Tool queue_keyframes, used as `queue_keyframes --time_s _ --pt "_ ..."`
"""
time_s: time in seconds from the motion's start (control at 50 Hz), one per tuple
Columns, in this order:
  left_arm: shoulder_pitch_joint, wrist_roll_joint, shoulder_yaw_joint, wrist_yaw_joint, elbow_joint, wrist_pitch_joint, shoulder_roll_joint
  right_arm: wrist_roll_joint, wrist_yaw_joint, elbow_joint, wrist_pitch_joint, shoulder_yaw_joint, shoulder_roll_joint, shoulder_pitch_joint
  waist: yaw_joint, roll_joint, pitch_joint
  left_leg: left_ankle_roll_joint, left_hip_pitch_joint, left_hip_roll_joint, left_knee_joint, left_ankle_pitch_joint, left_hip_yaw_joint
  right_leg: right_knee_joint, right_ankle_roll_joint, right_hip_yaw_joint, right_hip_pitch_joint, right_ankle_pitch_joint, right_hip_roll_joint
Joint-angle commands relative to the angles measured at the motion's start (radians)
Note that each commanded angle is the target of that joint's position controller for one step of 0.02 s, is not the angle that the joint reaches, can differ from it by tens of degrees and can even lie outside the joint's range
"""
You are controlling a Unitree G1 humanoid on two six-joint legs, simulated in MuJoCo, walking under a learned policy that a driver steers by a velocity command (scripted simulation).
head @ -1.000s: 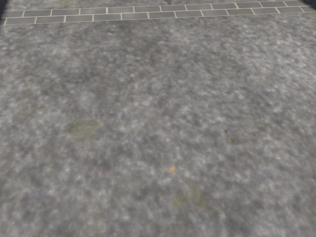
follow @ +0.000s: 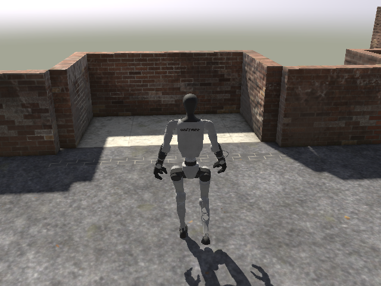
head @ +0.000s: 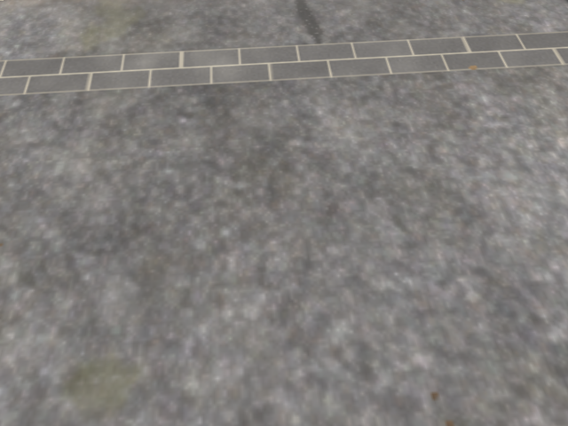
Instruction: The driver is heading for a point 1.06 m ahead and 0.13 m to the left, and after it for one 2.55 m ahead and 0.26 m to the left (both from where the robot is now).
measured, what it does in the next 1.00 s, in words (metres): walks ahead, turning left: right foot, then left foot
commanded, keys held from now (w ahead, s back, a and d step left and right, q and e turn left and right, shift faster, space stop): w+q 0.02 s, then q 0.52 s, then no key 0.46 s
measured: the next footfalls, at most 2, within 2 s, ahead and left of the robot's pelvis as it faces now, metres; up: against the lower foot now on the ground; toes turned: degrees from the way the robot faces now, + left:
right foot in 0.36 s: +0.36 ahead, -0.09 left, +0.00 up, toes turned +19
left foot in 0.76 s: +0.20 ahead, +0.12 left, +0.00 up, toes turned +25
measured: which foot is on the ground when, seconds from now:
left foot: down 0.00-0.36, up 0.38-0.74, down 0.76-1.00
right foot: up 0.00-0.34, down 0.36-0.76, up 0.78-1.00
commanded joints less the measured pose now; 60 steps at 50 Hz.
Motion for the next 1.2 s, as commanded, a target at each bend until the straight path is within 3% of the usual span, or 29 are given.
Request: queue_keyframes --time_s 0.02,0.04,0.12,0.18,0.24,0.32,0.34,0.36,0.38,0.4,0.42,0.44,0.5,0.6,0.66,0.74,0.76,0.78,0.8,0.82,0.86,0.94,0.98,1.02,1.06,1.08,1.1,1.12,1.2 --pt "-0.093 0.016 0.026 -0.002 -0.135 -0.058 0.130 -0.001 -0.012 -0.046 -0.014 -0.033 -0.113 0.115 -0.036 -0.025 -0.144 0.208 0.467 0.290 -0.312 0.118 -0.480 0.014 -0.013 0.097 -0.443 0.079 -0.080" --pt "-0.078 0.024 0.031 -0.001 -0.136 -0.046 0.134 -0.015 -0.017 -0.068 -0.012 -0.028 -0.108 0.076 -0.005 0.007 -0.108 0.208 0.371 0.269 -0.327 0.267 -0.439 -0.009 0.000 0.094 -0.381 0.095 -0.089" --pt "-0.062 0.040 0.020 0.015 -0.139 -0.005 0.086 -0.017 -0.042 -0.068 -0.005 -0.042 -0.156 0.061 0.029 0.020 -0.090 0.188 0.199 0.202 -0.307 0.695 -0.271 -0.217 0.074 0.038 -0.302 0.165 -0.053" --pt "-0.135 0.036 0.007 0.016 -0.149 0.003 0.060 0.002 -0.064 -0.055 0.026 -0.048 -0.165 0.079 -0.003 0.074 -0.140 0.114 0.165 0.128 -0.252 0.645 -0.210 -0.434 0.091 0.020 -0.209 0.374 0.009" --pt "-0.220 0.022 0.009 0.004 -0.168 0.006 0.073 0.006 -0.077 -0.045 0.056 -0.047 -0.157 0.112 -0.040 0.103 -0.160 0.075 0.207 0.135 -0.203 0.481 -0.280 -0.586 0.089 0.040 -0.177 0.461 0.049" --pt "-0.179 0.028 0.032 -0.006 -0.161 -0.009 0.119 0.000 -0.086 -0.069 0.069 -0.044 -0.137 0.068 0.003 0.132 -0.154 0.041 0.293 0.153 -0.071 0.344 -0.428 -0.740 0.041 0.091 -0.123 0.431 0.043" --pt "-0.135 0.036 0.038 -0.003 -0.152 -0.018 0.129 0.000 -0.085 -0.082 0.066 -0.038 -0.119 0.046 0.032 0.122 -0.168 0.010 0.275 0.112 0.007 0.291 -0.419 -0.820 0.012 0.087 -0.028 0.554 0.011" --pt "-0.075 0.055 0.048 0.008 -0.154 -0.020 0.183 -0.017 -0.082 -0.107 0.060 -0.020 -0.065 0.056 0.039 0.012 -0.264 -0.037 0.178 0.042 0.216 0.083 -0.346 -0.790 -0.057 0.223 0.182 0.822 -0.164" --pt "-0.063 0.082 0.048 0.014 -0.157 -0.004 0.211 -0.013 -0.079 -0.101 0.054 -0.006 -0.019 0.240 -0.045 -0.253 -0.357 -0.101 -0.069 -0.101 0.464 -0.555 -0.247 -0.760 -0.266 0.530 0.440 1.141 -0.422" --pt "-0.055 0.044 0.050 0.013 -0.151 0.013 0.174 -0.008 -0.070 -0.074 0.058 -0.023 -0.126 0.305 -0.046 -0.254 -0.403 -0.135 -0.135 -0.011 0.618 -0.541 -0.223 -0.786 -0.326 0.669 0.418 0.900 -0.489" --pt "-0.090 0.033 0.033 0.019 -0.175 0.024 0.111 0.002 -0.072 -0.065 0.076 -0.046 -0.191 0.214 -0.008 -0.150 -0.302 -0.164 -0.168 0.027 0.686 -0.457 -0.198 -0.798 -0.283 0.530 0.339 0.735 -0.404" --pt "-0.121 0.037 0.024 0.021 -0.179 0.039 0.088 0.003 -0.079 -0.072 0.096 -0.051 -0.193 0.150 -0.001 -0.093 -0.242 -0.178 -0.179 0.049 0.698 -0.384 -0.167 -0.817 -0.236 0.415 0.255 0.601 -0.337" --pt "-0.185 0.046 0.024 0.030 -0.176 0.064 0.108 0.005 -0.082 -0.096 0.127 -0.040 -0.124 0.120 -0.020 -0.131 -0.122 -0.189 -0.097 0.078 0.616 -0.274 -0.099 -0.907 -0.200 0.209 0.030 0.453 -0.223" --pt "-0.174 0.037 0.036 0.032 -0.148 0.073 0.127 -0.012 -0.075 -0.121 0.114 -0.016 -0.066 0.079 0.003 -0.144 -0.185 -0.175 0.010 0.109 0.369 -0.249 -0.062 -0.909 -0.249 0.124 0.067 0.543 -0.254" --pt "-0.173 0.024 0.041 0.022 -0.131 0.082 0.148 -0.014 -0.063 -0.118 0.111 -0.014 -0.076 0.073 0.013 -0.161 -0.189 -0.151 0.094 0.103 0.224 -0.215 -0.037 -0.910 -0.252 0.116 0.062 0.477 -0.268" --pt "-0.154 -0.005 0.031 0.012 -0.089 0.093 0.135 -0.023 -0.045 -0.080 0.106 -0.017 -0.077 0.137 -0.029 -0.143 -0.160 -0.076 0.299 0.062 -0.132 -0.039 0.006 -0.830 -0.170 0.080 -0.019 0.335 -0.230" --pt "-0.111 0.000 0.019 0.007 -0.069 0.090 0.097 -0.033 -0.047 -0.087 0.106 -0.021 -0.108 0.141 -0.021 -0.066 -0.149 -0.034 0.375 0.134 -0.217 0.029 -0.104 -0.752 -0.086 0.035 -0.096 0.231 -0.183" --pt "-0.079 0.049 -0.005 -0.008 -0.086 0.081 0.021 -0.040 -0.061 -0.112 0.109 -0.030 -0.186 0.121 0.037 0.214 -0.169 0.050 0.449 0.370 -0.246 0.232 -0.377 -0.519 0.022 -0.094 -0.236 -0.029 -0.062" --pt "-0.167 0.038 0.016 0.007 -0.108 0.081 0.080 -0.064 -0.055 -0.119 0.096 -0.027 -0.178 0.091 -0.029 0.255 -0.121 0.183 0.239 0.454 -0.315 0.159 -0.456 -0.407 0.045 -0.018 -0.247 -0.151 -0.029" --pt "-0.185 0.021 0.032 0.015 -0.099 0.087 0.127 -0.073 -0.051 -0.122 0.075 -0.017 -0.147 0.040 -0.017 0.190 -0.079 0.173 0.193 0.397 -0.334 0.096 -0.399 -0.308 0.049 0.019 -0.222 -0.105 -0.044" --pt "-0.122 0.024 0.039 0.024 -0.046 0.105 0.111 -0.051 -0.052 -0.106 0.048 -0.004 -0.101 -0.022 0.016 0.162 -0.078 0.100 0.209 0.307 -0.308 0.131 -0.284 -0.262 0.064 0.029 -0.215 -0.013 -0.048" --pt "-0.105 0.018 0.020 0.020 -0.024 0.103 0.054 -0.037 -0.055 -0.074 0.045 0.009 -0.058 -0.030 0.018 0.141 -0.113 0.088 0.269 0.255 -0.232 0.372 -0.197 -0.396 0.091 0.020 -0.118 0.049 -0.052" --pt "-0.133 0.014 0.011 0.017 -0.029 0.099 0.050 -0.034 -0.056 -0.053 0.053 0.006 -0.067 0.000 -0.009 0.143 -0.128 0.106 0.317 0.272 -0.205 0.401 -0.227 -0.513 0.091 0.009 -0.083 0.039 -0.044" --pt "-0.099 0.012 0.008 0.013 -0.009 0.097 0.051 -0.023 -0.057 -0.036 0.060 0.009 -0.059 -0.010 0.014 0.131 -0.133 0.091 0.316 0.262 -0.185 0.363 -0.239 -0.724 0.078 -0.004 0.010 0.189 -0.035" --pt "-0.072 0.035 0.011 0.014 0.004 0.093 0.105 -0.026 -0.055 -0.011 0.049 0.014 -0.045 0.035 0.006 0.058 -0.141 0.011 0.252 0.212 -0.179 0.196 -0.225 -0.819 0.042 0.068 0.161 0.511 -0.093" --pt "-0.071 0.030 0.027 0.018 0.013 0.096 0.174 -0.040 -0.046 -0.005 0.038 0.008 -0.058 0.077 -0.042 -0.050 -0.130 -0.021 0.212 0.152 -0.178 0.098 -0.175 -0.752 0.010 0.068 0.180 0.564 -0.119" --pt "-0.082 0.019 0.027 0.011 0.032 0.095 0.142 -0.042 -0.049 0.001 0.038 0.009 -0.052 0.048 -0.022 -0.099 -0.119 -0.055 0.257 0.110 -0.179 0.044 -0.118 -0.750 -0.016 0.054 0.090 0.397 -0.091" --pt "-0.092 0.022 0.015 0.007 0.032 0.091 0.096 -0.040 -0.053 0.004 0.041 0.006 -0.068 -0.003 0.004 -0.066 -0.091 -0.069 0.271 0.105 -0.157 0.022 -0.108 -0.775 -0.015 0.055 0.051 0.330 -0.078" --pt "-0.098 0.029 0.003 0.014 0.067 0.070 0.073 -0.036 -0.069 0.023 0.067 0.003 -0.039 -0.011 0.001 -0.056 -0.062 -0.064 0.270 0.108 -0.159 0.041 -0.106 -0.796 0.008 0.047 0.027 0.290 -0.066"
